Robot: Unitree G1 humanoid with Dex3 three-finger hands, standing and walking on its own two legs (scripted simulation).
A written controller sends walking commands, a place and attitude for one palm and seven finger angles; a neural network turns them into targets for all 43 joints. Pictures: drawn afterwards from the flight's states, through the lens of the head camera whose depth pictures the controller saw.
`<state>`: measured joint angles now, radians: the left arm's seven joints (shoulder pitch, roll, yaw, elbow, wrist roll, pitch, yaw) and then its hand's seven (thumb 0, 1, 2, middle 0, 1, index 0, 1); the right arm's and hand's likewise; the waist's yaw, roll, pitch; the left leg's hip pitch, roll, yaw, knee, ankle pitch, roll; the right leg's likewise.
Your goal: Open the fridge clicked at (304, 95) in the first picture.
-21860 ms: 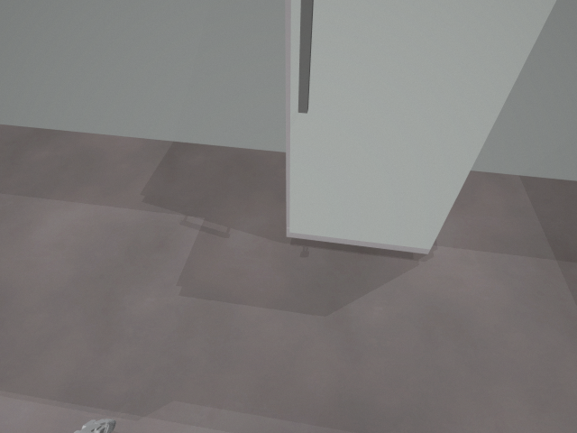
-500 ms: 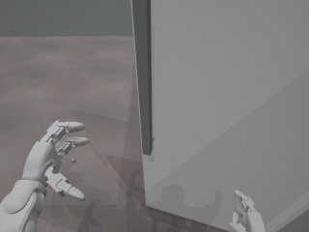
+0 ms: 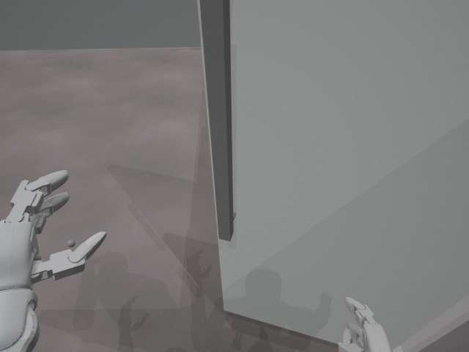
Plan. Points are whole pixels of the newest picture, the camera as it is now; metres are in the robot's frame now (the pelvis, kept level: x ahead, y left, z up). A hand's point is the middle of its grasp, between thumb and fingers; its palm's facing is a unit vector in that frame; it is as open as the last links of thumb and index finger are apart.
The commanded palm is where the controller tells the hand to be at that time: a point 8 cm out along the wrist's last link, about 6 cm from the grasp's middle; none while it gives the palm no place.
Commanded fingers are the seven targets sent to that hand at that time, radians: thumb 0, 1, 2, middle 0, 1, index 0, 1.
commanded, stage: draw the hand back to the body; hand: left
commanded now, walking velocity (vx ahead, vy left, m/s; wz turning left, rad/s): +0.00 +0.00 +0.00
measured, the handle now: (226, 141) +0.40 +0.07 +0.19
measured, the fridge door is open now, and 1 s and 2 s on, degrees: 72 72 72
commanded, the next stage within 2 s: step back with the hand held close in 0.56 s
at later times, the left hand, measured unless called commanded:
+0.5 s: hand (53, 249) +0.19 +0.27 +0.16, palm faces +0.48 -0.79 -0.38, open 7.5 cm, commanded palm +0.13 +0.30 +0.18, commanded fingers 0.00 0.90 0.90 -0.20 -0.30 -0.20 -0.30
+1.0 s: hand (55, 256) +0.18 +0.26 +0.15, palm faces +0.34 -0.81 -0.48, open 7.4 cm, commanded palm +0.12 +0.31 +0.18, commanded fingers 0.00 0.90 0.90 -0.20 -0.30 -0.20 -0.30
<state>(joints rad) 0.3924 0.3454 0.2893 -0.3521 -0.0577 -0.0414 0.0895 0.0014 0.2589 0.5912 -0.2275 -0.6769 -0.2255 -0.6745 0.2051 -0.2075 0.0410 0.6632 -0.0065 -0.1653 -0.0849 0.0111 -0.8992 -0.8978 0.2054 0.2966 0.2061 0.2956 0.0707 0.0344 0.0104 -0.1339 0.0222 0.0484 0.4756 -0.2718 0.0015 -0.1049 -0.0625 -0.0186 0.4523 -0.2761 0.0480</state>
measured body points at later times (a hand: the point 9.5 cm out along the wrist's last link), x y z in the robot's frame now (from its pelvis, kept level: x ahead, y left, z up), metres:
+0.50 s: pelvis +0.00 -0.01 +0.00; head -0.02 -0.02 +0.45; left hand +0.16 +0.31 +0.18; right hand +0.20 -0.22 -0.07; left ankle +0.00 +0.12 -0.74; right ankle -0.02 -0.15 -0.74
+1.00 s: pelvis -0.03 +0.01 +0.00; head -0.01 +0.02 +0.45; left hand +0.16 +0.30 +0.18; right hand +0.15 -0.23 -0.07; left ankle +0.00 +0.12 -0.74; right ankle -0.02 -0.15 -0.74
